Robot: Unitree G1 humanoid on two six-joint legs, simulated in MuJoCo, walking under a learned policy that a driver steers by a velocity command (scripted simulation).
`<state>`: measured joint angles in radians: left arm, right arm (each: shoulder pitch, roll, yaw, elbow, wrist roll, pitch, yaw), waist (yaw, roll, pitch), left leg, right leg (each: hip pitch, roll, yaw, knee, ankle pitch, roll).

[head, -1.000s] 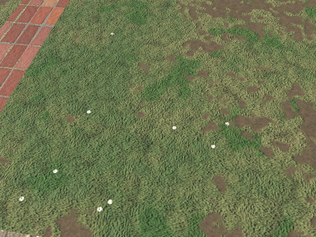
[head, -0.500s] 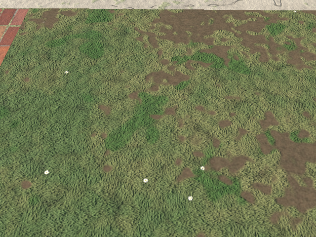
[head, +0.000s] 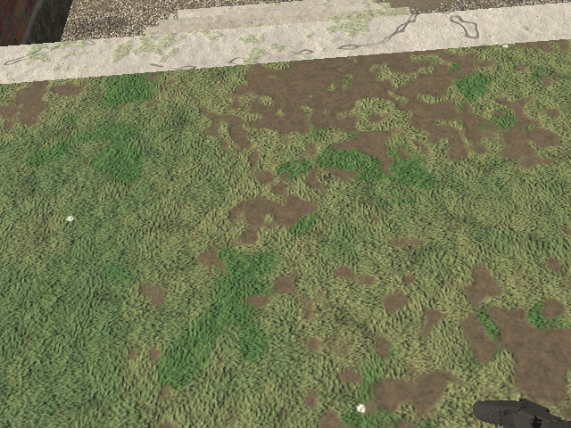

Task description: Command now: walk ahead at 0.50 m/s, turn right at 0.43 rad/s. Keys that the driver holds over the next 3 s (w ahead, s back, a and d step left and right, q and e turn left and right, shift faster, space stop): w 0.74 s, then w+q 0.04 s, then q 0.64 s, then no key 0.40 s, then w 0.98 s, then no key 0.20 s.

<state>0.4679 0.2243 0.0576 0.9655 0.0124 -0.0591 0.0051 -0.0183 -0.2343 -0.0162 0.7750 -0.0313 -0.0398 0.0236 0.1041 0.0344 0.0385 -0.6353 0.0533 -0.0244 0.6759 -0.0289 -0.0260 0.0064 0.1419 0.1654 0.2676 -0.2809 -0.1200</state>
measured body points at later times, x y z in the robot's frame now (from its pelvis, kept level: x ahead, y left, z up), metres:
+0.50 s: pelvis +0.26 +0.03 +0.00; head +0.29 +0.04 +0.45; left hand +0.46 +0.25 -0.11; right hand +0.18 -0.20 -0.13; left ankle +0.20 +0.12 -0.74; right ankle +0.40 -0.11 -0.69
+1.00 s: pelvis +0.49 -0.03 +0.00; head +0.52 -0.05 +0.45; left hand +0.49 +0.22 -0.13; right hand +0.59 -0.28 -0.14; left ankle +0.62 +0.10 -0.68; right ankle +0.45 -0.09 -0.74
